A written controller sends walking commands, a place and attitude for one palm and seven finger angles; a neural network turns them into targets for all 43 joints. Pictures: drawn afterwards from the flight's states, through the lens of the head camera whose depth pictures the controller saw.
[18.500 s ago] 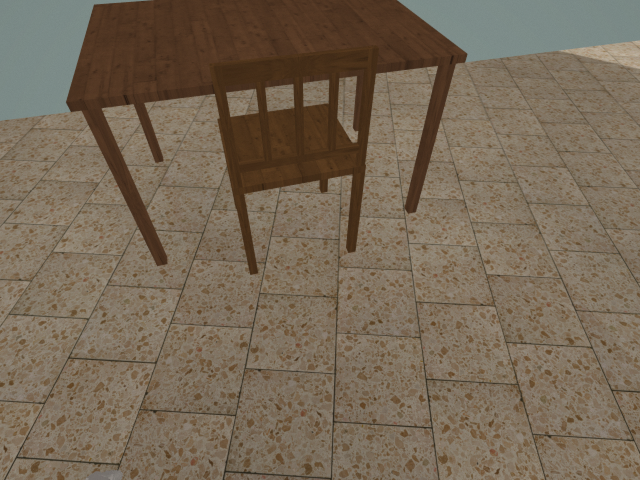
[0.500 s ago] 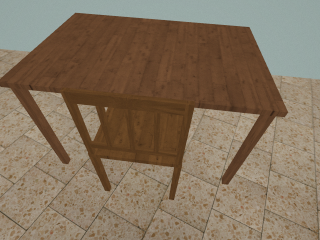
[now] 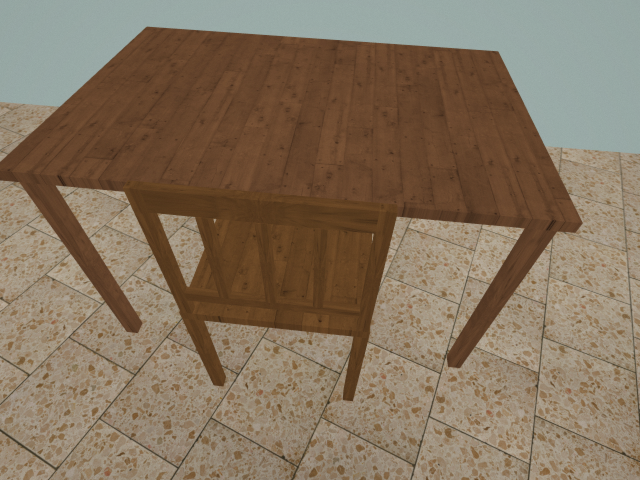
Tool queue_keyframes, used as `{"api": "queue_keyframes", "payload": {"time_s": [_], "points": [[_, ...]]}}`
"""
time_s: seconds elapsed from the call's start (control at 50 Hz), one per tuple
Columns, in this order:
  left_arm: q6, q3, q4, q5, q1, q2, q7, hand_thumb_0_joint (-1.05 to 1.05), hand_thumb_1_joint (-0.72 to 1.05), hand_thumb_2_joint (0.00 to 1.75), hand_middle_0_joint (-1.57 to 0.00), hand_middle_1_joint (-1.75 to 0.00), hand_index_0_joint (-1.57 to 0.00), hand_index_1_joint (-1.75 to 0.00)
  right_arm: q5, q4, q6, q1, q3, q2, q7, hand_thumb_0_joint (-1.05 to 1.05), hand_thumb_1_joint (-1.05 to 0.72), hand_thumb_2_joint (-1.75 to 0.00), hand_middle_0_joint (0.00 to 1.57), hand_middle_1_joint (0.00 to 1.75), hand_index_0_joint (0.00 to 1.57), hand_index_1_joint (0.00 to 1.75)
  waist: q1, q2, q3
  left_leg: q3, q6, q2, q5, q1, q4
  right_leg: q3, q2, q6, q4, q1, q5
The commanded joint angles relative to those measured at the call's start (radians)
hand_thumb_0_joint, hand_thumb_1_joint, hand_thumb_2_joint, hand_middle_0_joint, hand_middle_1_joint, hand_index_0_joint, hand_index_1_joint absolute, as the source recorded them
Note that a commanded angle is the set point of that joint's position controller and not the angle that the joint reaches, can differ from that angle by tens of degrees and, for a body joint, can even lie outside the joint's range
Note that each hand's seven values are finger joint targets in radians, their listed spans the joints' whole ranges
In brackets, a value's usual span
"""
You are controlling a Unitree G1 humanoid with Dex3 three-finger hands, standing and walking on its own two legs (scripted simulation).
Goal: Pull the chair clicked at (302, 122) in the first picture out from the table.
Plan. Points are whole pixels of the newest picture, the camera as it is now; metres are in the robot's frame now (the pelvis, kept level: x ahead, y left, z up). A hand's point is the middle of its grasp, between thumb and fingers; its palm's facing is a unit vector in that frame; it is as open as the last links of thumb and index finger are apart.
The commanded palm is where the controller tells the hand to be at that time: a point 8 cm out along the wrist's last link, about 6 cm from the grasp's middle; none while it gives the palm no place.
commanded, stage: look again from close up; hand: left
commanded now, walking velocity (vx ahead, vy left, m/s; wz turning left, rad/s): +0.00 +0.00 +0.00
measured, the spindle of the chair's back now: (267, 263) +0.51 +0.13 -0.12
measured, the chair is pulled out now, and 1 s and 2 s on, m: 0.00 0.00 0.00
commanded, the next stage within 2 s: come to a stop and stand still in 0.68 s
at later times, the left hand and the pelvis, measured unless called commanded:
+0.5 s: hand out of the picture -0.02 +0.14 -0.18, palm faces +0.04 -0.99 -0.14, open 7.4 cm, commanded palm none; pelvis +0.01 -0.01 +0.00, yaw +0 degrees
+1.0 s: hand out of the picture +0.00 +0.14 -0.18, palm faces +0.05 -0.98 -0.17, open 7.4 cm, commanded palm none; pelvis +0.02 -0.01 -0.01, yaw +2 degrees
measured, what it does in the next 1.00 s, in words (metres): stands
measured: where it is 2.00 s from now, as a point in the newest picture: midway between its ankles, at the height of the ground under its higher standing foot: outside the picture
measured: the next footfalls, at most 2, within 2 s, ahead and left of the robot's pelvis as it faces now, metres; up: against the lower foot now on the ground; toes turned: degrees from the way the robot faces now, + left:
none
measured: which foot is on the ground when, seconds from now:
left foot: down 0.00-1.00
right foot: down 0.00-1.00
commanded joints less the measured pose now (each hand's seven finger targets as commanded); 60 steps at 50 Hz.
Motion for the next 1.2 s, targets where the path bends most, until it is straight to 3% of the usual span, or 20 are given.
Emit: {"api": "queue_keyframes", "payload": {"time_s": [0.0,0.3,0.44,0.6,0.66,0.74,0.8,0.82,0.84,0.86,0.88,0.9,0.94,0.98,1.08,1.14,1.18], "points": [[-0.007,0.012,-0.011,-0.002,0.102,0.064,0.007,0.00,0.90,0.90,-0.20,-0.30,-0.20,-0.30,0.004,-0.011,-0.002,0.086,-0.011,-0.098,-0.005,0.00,-0.90,-0.90,0.20,0.30,0.20,0.30,-0.002,0.000,0.074,-0.206,-0.074,0.212,0.105,-0.032,-0.128,0.038,-0.042,-0.054,-0.041,-0.051,0.096],[-0.008,0.014,-0.014,-0.004,0.096,0.065,0.004,0.00,0.90,0.90,-0.20,-0.30,-0.20,-0.30,0.005,-0.002,-0.003,0.094,-0.007,-0.085,-0.006,0.00,-0.90,-0.90,0.20,0.30,0.20,0.30,-0.003,0.011,0.076,-0.192,-0.071,0.202,0.128,-0.034,-0.116,0.047,-0.044,-0.059,-0.053,-0.036,0.113],[-0.010,0.013,-0.009,-0.006,0.102,0.060,0.005,0.00,0.90,0.90,-0.20,-0.30,-0.20,-0.30,0.004,0.001,-0.006,0.099,-0.006,-0.085,-0.009,0.00,-0.90,-0.90,0.20,0.30,0.20,0.30,-0.005,0.013,0.050,-0.179,-0.070,0.200,0.211,0.007,-0.092,0.051,-0.046,-0.063,-0.052,-0.031,0.145],[-0.009,0.013,-0.008,-0.004,0.099,0.062,0.004,0.00,0.90,0.90,-0.20,-0.30,-0.20,-0.30,0.005,0.000,-0.005,0.101,-0.005,-0.083,-0.009,0.00,-0.90,-0.90,0.20,0.30,0.20,0.30,-0.004,-0.001,0.075,-0.181,-0.071,0.202,0.156,-0.015,-0.107,0.056,-0.043,-0.062,-0.062,-0.037,0.120],[-0.010,0.015,-0.007,-0.005,0.105,0.056,0.005,0.00,0.90,0.90,-0.20,-0.30,-0.20,-0.30,0.003,0.002,-0.007,0.104,-0.005,-0.083,-0.011,0.00,-0.90,-0.90,0.20,0.30,0.20,0.30,-0.003,0.009,0.055,-0.181,-0.072,0.205,0.209,0.009,-0.101,0.052,-0.042,-0.062,-0.053,-0.032,0.137],[-0.010,0.015,-0.007,-0.005,0.106,0.059,0.004,0.00,0.90,0.90,-0.20,-0.30,-0.20,-0.30,0.004,0.002,-0.007,0.102,-0.004,-0.082,-0.011,0.00,-0.90,-0.90,0.20,0.30,0.20,0.30,-0.002,0.001,0.058,-0.175,-0.070,0.203,0.199,0.006,-0.096,0.058,-0.043,-0.063,-0.060,-0.030,0.138],[-0.008,0.013,-0.005,-0.002,0.097,0.055,-0.001,0.00,0.90,0.90,-0.20,-0.30,-0.20,-0.30,0.002,0.009,-0.006,0.113,-0.007,-0.084,-0.011,0.00,-0.90,-0.90,0.20,0.30,0.20,0.30,-0.009,0.000,0.079,-0.192,-0.061,0.212,0.044,-0.009,-0.124,0.044,-0.029,-0.063,-0.051,-0.049,0.059],[-0.027,-0.001,0.020,0.008,0.066,0.126,0.029,0.00,0.90,0.90,-0.20,-0.30,-0.20,-0.30,0.013,-0.080,-0.012,0.034,0.000,-0.165,0.003,0.00,-0.90,-0.90,0.20,0.30,0.20,0.30,0.002,-0.099,0.081,-0.195,-0.081,0.238,0.397,-0.144,0.036,0.017,-0.042,-0.046,-0.048,-0.021,0.168],[-0.027,0.002,-0.020,-0.003,0.086,0.105,0.023,0.00,0.90,0.90,-0.20,-0.30,-0.20,-0.30,-0.005,-0.105,-0.014,0.051,0.002,-0.129,0.007,0.00,-0.90,-0.90,0.20,0.30,0.20,0.30,0.005,-0.030,0.019,-0.180,-0.092,0.193,0.148,-0.112,0.024,0.044,-0.054,-0.075,-0.024,-0.009,0.031],[-0.024,-0.005,-0.029,-0.002,0.056,0.103,0.014,0.00,0.90,0.90,-0.20,-0.30,-0.20,-0.30,-0.008,-0.104,-0.015,0.079,0.005,-0.122,0.007,0.00,-0.90,-0.90,0.20,0.30,0.20,0.30,-0.014,0.063,0.036,-0.203,-0.082,0.190,0.043,-0.156,-0.002,0.034,-0.041,-0.086,0.001,-0.028,-0.044],[-0.029,0.001,-0.042,-0.001,0.073,0.112,0.005,0.00,0.90,0.90,-0.20,-0.30,-0.20,-0.30,-0.012,-0.117,-0.020,0.076,0.009,-0.112,0.008,0.00,-0.90,-0.90,0.20,0.30,0.20,0.30,0.001,0.191,-0.019,-0.209,-0.072,0.188,0.091,-0.141,-0.002,0.024,-0.034,-0.100,0.010,0.002,0.007],[-0.031,-0.001,-0.038,-0.002,0.075,0.111,0.000,0.00,0.90,0.90,-0.20,-0.30,-0.20,-0.30,-0.008,-0.122,-0.023,0.080,0.014,-0.102,0.004,0.00,-0.90,-0.90,0.20,0.30,0.20,0.30,-0.002,0.168,-0.024,-0.213,-0.068,0.186,0.175,-0.131,0.009,0.020,-0.031,-0.102,0.017,0.016,0.051],[-0.033,-0.006,-0.028,-0.007,0.077,0.090,0.000,0.00,0.90,0.90,-0.20,-0.30,-0.20,-0.30,-0.003,-0.115,-0.029,0.111,0.015,-0.110,-0.003,0.00,-0.90,-0.90,0.20,0.30,0.20,0.30,-0.009,0.049,-0.041,-0.203,-0.065,0.193,0.361,-0.074,0.051,0.022,-0.034,-0.104,0.025,0.026,0.146],[-0.030,-0.008,-0.030,-0.009,0.064,0.087,0.001,0.00,0.90,0.90,-0.20,-0.30,-0.20,-0.30,-0.002,-0.110,-0.028,0.119,0.016,-0.117,-0.008,0.00,-0.90,-0.90,0.20,0.30,0.20,0.30,-0.010,0.015,-0.008,-0.198,-0.066,0.198,0.431,-0.059,0.055,0.022,-0.035,-0.103,0.026,0.011,0.178],[-0.020,-0.003,-0.047,-0.007,0.044,0.101,-0.003,0.00,0.90,0.90,-0.20,-0.30,-0.20,-0.30,0.000,-0.101,-0.018,0.084,0.017,-0.126,0.000,0.00,-0.90,-0.90,0.20,0.30,0.20,0.30,-0.006,-0.020,0.094,-0.199,-0.060,0.188,0.182,-0.119,-0.017,0.037,-0.036,-0.095,-0.018,-0.024,0.080],[-0.016,0.000,-0.052,-0.007,0.044,0.106,-0.004,0.00,0.90,0.90,-0.20,-0.30,-0.20,-0.30,-0.001,-0.095,-0.019,0.076,0.017,-0.132,0.002,0.00,-0.90,-0.90,0.20,0.30,0.20,0.30,-0.004,0.013,0.089,-0.199,-0.062,0.185,0.130,-0.114,-0.049,0.042,-0.035,-0.091,-0.025,-0.014,0.061],[-0.017,0.001,-0.052,-0.006,0.047,0.112,-0.007,0.00,0.90,0.90,-0.20,-0.30,-0.20,-0.30,0.000,-0.090,-0.021,0.067,0.019,-0.133,0.002,0.00,-0.90,-0.90,0.20,0.30,0.20,0.30,0.003,0.001,0.084,-0.193,-0.058,0.186,0.129,-0.107,-0.055,0.044,-0.039,-0.090,-0.035,-0.007,0.074]]}}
